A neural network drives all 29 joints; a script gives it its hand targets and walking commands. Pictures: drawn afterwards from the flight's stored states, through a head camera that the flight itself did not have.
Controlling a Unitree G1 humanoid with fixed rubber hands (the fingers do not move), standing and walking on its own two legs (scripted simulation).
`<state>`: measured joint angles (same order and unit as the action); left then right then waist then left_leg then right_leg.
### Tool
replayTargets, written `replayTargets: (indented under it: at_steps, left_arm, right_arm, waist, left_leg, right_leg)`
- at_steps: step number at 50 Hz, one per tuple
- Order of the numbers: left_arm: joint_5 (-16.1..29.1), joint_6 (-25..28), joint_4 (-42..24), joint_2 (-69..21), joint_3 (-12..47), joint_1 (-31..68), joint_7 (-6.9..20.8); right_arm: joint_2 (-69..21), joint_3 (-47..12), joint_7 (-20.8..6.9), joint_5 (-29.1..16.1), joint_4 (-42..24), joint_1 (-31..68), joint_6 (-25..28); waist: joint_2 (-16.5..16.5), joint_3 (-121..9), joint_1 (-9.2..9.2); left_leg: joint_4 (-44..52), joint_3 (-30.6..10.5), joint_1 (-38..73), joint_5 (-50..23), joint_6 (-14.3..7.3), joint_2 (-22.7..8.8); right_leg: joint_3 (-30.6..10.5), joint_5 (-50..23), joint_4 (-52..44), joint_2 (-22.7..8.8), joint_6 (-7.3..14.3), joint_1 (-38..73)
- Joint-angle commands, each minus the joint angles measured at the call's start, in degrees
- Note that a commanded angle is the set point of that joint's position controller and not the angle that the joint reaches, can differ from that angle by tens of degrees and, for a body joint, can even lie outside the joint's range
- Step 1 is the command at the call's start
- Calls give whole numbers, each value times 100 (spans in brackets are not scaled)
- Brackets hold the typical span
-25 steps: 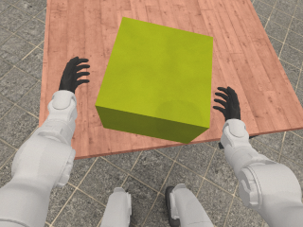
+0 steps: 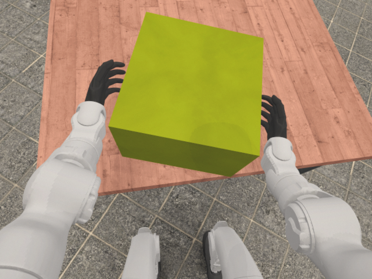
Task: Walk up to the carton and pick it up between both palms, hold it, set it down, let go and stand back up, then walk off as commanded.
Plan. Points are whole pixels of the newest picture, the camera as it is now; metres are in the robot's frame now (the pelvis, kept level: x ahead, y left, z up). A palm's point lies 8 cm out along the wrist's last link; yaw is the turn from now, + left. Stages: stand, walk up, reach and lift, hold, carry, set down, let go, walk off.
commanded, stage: reach and lift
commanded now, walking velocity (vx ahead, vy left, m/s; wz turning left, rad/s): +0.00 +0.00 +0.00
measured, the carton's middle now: (190, 99) +0.50 -0.01 -0.02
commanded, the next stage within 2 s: none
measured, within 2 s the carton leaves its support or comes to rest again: neither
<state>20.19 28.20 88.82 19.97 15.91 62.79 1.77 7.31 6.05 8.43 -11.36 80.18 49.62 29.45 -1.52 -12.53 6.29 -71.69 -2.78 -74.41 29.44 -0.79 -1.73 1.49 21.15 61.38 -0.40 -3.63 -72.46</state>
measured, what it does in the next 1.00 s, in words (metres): stands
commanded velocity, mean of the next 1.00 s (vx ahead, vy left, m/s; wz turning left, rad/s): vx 0.00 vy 0.00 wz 0.00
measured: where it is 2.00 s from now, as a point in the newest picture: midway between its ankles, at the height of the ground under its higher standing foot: (183, 274)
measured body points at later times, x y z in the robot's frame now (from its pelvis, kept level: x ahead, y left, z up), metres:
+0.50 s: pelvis +0.00 +0.00 +0.00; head +0.16 +0.05 +0.42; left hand +0.49 +0.18 -0.01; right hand +0.42 -0.18 -0.03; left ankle +0.02 +0.09 -0.63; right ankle +0.06 -0.17 -0.63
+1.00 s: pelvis +0.00 +0.00 +0.00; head +0.16 +0.05 +0.42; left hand +0.49 +0.18 -0.01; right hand +0.42 -0.18 -0.03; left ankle +0.02 +0.09 -0.63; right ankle +0.06 -0.17 -0.63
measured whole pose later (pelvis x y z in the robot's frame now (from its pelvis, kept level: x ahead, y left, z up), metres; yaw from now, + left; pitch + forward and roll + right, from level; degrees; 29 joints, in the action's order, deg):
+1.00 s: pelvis +0.00 +0.00 +0.00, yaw +0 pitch +32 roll -7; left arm 2.9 30.4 92.4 17.7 -0.1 64.3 1.8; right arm 1.2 24.0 8.8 1.2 79.9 49.7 31.0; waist -1.5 -12.6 6.3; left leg -71.7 -2.8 -74.4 29.6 -0.8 -1.7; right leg 1.5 21.2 61.4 -0.4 -3.6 -72.5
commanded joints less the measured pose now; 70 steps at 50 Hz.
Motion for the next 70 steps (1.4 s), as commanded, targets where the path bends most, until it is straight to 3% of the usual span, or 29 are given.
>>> replayTargets:
  at_steps: [1,3,6,9,11,15,20,22,24,25,31,35,37,40,41,43,44,45,48,49,50,52,53,55,57,58,68,69,70]
  left_arm:
    - [-198,174,-772,475,-494,2605,-46]
    - [-327,166,-903,377,-642,2580,-70]
    - [-264,234,-868,396,-494,2699,-36]
    - [-562,159,-1011,180,-880,2512,-43]
    - [-535,172,-970,276,-851,2644,-147]
    - [-579,220,-1010,196,-924,2536,-95]
    - [-563,131,-739,52,-844,2640,-44]
    - [-589,141,-975,-66,-741,2784,-69]
    - [-671,214,-1347,-286,-873,2828,-114]
    - [-694,171,-840,-401,-923,2512,-97]
    - [-767,284,-1354,-464,-1018,2599,-84]
    - [-1003,261,-882,-593,-1145,2323,3]
    - [-1166,353,-990,-839,-1185,2521,42]
    - [-1228,361,-817,-867,-1203,2637,119]
    - [-1303,363,-702,-1270,-1256,2685,175]
    - [-1372,423,-718,-1335,-1274,2730,192]
    - [-1559,500,-727,-1748,-1351,2756,301]
    - [-1812,554,-804,-1887,-1539,2963,360]
    - [-2416,698,-128,-3239,-1648,2739,639]
    - [-2572,771,-9,-3326,-1820,2720,700]
    - [-2807,815,190,-3690,-1887,2709,763]
    - [-2910,963,194,-3780,-1838,2778,740]
    - [-2938,999,308,-3606,-1924,2635,752]
    - [-3163,1090,901,-3678,-2203,2523,815]
    - [-3263,1129,938,-3752,-2352,2398,867]
    - [-3182,1190,867,-3835,-2112,2602,798]
    - [-3043,1357,1023,-3915,-2012,2467,746]
    - [-3122,1321,1095,-3764,-2109,2156,774]
    - [-3012,1365,1067,-3850,-1934,2442,775]
  right_arm:
    - [818,243,53,-68,-624,2510,377]
    - [579,115,63,-131,-829,2575,380]
    - [559,416,161,166,-837,2465,377]
    - [458,426,174,254,-878,2434,482]
    - [594,584,194,323,-633,2543,481]
    - [447,451,222,373,-1071,2570,472]
    - [334,701,272,638,-865,2610,352]
    - [242,853,311,760,-924,2543,370]
    - [-17,709,268,762,-1143,2789,394]
    - [-13,678,214,704,-798,2546,427]
    - [-290,810,231,949,-1456,2766,500]
    - [-239,912,197,1074,-1090,2490,520]
    - [-603,889,114,1176,-1413,2843,556]
    - [-837,919,58,1315,-1130,2846,517]
    - [-1246,816,-21,1454,-1392,3042,478]
    - [-1304,1018,-31,1686,-1385,3058,541]
    - [-1956,914,-177,1765,-1455,3201,568]
    - [-2079,1171,-197,2068,-1106,3083,589]
    - [-3425,962,-627,2575,-1147,3513,750]
    - [-3522,1054,-671,2788,-883,3255,772]
    - [-3748,993,-754,2871,-1026,3376,819]
    - [-3919,1233,-813,3131,-606,3180,968]
    - [-4034,1156,-861,3131,-578,3185,943]
    - [-3898,1311,-904,3443,-478,3133,967]
    - [-4062,1181,-914,3475,-615,3128,965]
    - [-4045,1350,-874,3539,-466,3066,1046]
    - [-4038,1318,-854,3520,104,2787,1208]
    - [-4073,1239,-820,3587,22,2743,1219]
    - [-3998,1279,-807,3479,141,2812,1274]
  waist:
    - [-1465,-5191,272]
    - [-1417,-5239,162]
    - [-1376,-5144,349]
    - [-1316,-5279,193]
    - [-1477,-5162,317]
    - [-1433,-5334,70]
    - [-1214,-4988,347]
    - [-1464,-5185,454]
    - [-1517,-5538,169]
    - [-1373,-5113,234]
    - [-1252,-5538,133]
    - [-1160,-5329,219]
    - [-1290,-5539,71]
    - [-1258,-4929,156]
    - [-1201,-5123,-21]
    - [-1147,-5142,109]
    - [-1066,-5110,-38]
    - [-1088,-5235,129]
    - [-1116,-4648,-153]
    - [-1110,-4355,42]
    - [-1135,-4482,-82]
    - [-1419,-4538,115]
    - [-1349,-4293,-56]
    - [-1191,-4015,24]
    - [-1106,-4115,-197]
    - [-1212,-4264,28]
    - [-1421,-4064,-44]
    - [-1163,-3877,-130]
    - [-1292,-3949,75]
  left_leg:
    - [697,-88,3463,-3508,979,201]
    - [563,-48,3281,-3656,975,203]
    - [587,3,3098,-3387,932,218]
    - [523,186,3146,-3604,928,282]
    - [629,-96,3462,-3983,1047,152]
    - [457,39,3224,-3743,948,224]
    - [623,-13,2897,-3200,909,192]
    - [661,-94,3179,-3235,928,194]
    - [617,-55,3289,-3752,996,131]
    - [620,62,3271,-3538,931,206]
    - [513,75,3266,-3734,886,241]
    - [643,-24,3277,-3894,898,187]
    - [709,142,3339,-3513,855,222]
    - [734,163,2930,-2998,823,207]
    - [688,138,3057,-3028,829,215]
    - [686,136,2940,-3003,797,245]
    - [674,122,3015,-3127,768,207]
    - [705,57,3090,-3144,856,219]
    - [864,166,3139,-3135,821,253]
    - [856,167,2908,-2931,863,241]
    - [957,184,3046,-2753,807,214]
    - [938,100,3390,-3347,952,185]
    - [886,100,3242,-3328,891,213]
    - [995,93,2921,-2896,827,183]
    - [1043,234,2756,-2556,732,220]
    - [973,145,2850,-2798,822,205]
    - [956,12,3289,-3384,864,76]
    - [910,-5,2947,-3402,818,154]
    - [906,-76,3201,-3573,846,62]
  right_leg:
    - [509,-1393,-108,311,297,908]
    - [453,-1569,-47,298,294,852]
    - [544,-1643,-132,289,266,1066]
    - [469,-1684,-161,276,338,1154]
    - [580,-1571,-150,370,269,825]
    - [523,-1701,-33,310,324,995]
    - [486,-1336,-110,269,319,944]
    - [547,-1497,-71,314,294,819]
    - [543,-1590,-62,341,318,928]
    - [543,-1459,-263,343,383,925]
    - [571,-1816,-219,376,346,1212]
    - [571,-1860,-262,344,332,1237]
    - [572,-1640,-414,361,392,1569]
    - [583,-1357,-483,322,427,1542]
    - [616,-1366,-356,287,399,1536]
    - [640,-1554,-351,280,392,1729]
    - [605,-1487,-378,293,393,1669]
    - [666,-1715,-406,338,402,1764]
    - [661,-1542,-564,338,489,2003]
    - [659,-1483,-665,308,537,2111]
    - [619,-1397,-708,331,540,2195]
    - [706,-1569,-767,375,568,1859]
    - [594,-1498,-750,372,574,1744]
    - [587,-1376,-778,303,555,1949]
    - [460,-1167,-849,294,555,2094]
    - [478,-1316,-786,311,573,1971]
    - [454,-1245,-814,385,626,1482]
    - [427,-1449,-884,334,671,1602]
    - [438,-1362,-839,371,664,1406]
